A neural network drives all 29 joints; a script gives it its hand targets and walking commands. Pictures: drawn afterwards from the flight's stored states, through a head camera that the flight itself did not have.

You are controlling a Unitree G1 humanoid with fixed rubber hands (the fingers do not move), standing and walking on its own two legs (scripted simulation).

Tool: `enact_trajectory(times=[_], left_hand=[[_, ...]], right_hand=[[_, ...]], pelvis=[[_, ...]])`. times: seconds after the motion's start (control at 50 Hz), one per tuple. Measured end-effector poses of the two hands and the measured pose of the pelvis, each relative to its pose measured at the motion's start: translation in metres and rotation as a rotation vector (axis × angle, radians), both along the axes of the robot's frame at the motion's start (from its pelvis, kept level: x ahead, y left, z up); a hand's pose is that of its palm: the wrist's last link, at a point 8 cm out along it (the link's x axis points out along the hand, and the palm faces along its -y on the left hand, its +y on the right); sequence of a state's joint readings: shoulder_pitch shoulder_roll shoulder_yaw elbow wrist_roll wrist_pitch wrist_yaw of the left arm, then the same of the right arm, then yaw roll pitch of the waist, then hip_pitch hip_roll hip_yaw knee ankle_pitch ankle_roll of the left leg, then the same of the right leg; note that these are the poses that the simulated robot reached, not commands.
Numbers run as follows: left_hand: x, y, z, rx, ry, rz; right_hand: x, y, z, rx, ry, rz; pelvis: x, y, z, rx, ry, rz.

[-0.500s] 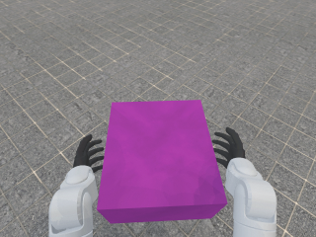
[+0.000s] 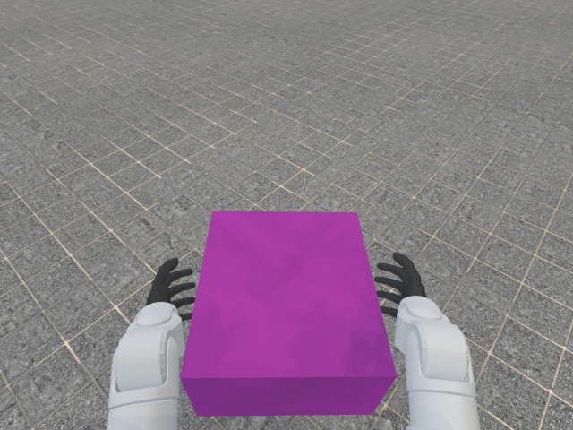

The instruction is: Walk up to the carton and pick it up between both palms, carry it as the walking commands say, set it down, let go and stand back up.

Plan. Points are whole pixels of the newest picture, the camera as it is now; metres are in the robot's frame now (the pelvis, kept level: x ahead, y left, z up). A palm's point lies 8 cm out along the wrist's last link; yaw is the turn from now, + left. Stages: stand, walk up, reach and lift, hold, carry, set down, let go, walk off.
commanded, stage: carry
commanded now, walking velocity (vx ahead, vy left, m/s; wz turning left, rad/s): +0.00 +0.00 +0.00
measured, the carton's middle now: (285, 303) +0.32 +0.00 -0.03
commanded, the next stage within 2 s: hold in 1.76 s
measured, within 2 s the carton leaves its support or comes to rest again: neither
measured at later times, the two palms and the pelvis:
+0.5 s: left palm (156, 339) +0.23 +0.17 +0.05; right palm (413, 333) +0.23 -0.16 +0.04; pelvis -0.03 +0.00 +0.00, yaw +0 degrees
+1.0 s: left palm (158, 352) +0.21 +0.17 +0.04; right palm (416, 346) +0.22 -0.17 +0.03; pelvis -0.05 +0.00 +0.00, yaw +0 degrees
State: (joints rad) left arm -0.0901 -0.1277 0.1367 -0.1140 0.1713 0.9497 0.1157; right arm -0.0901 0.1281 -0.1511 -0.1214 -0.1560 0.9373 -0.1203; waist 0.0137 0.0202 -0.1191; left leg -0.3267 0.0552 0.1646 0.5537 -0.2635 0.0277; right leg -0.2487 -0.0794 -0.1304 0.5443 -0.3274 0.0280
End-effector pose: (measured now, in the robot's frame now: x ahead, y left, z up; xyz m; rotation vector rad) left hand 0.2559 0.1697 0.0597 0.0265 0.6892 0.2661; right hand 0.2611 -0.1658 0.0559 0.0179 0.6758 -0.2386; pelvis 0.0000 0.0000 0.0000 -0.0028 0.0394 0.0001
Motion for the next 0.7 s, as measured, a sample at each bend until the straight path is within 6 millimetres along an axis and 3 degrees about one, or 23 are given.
enact_trajectory(times=[0.16, 0.52, 0.7], left_hand=[[-0.019, 0.000, -0.013, -0.021, 0.042, 0.002], [-0.032, 0.004, -0.011, -0.005, 0.009, -0.004], [-0.038, 0.003, -0.021, -0.028, 0.022, -0.006]], right_hand=[[-0.020, 0.000, -0.010, 0.003, 0.043, -0.011], [-0.034, 0.002, -0.013, 0.008, 0.010, 0.003], [-0.040, 0.001, -0.014, -0.001, 0.021, -0.001]], pelvis=[[-0.014, 0.001, 0.000, -0.003, -0.013, 0.001], [-0.032, 0.003, 0.001, -0.006, -0.023, -0.002], [-0.041, 0.002, 0.001, -0.008, -0.014, -0.005]])
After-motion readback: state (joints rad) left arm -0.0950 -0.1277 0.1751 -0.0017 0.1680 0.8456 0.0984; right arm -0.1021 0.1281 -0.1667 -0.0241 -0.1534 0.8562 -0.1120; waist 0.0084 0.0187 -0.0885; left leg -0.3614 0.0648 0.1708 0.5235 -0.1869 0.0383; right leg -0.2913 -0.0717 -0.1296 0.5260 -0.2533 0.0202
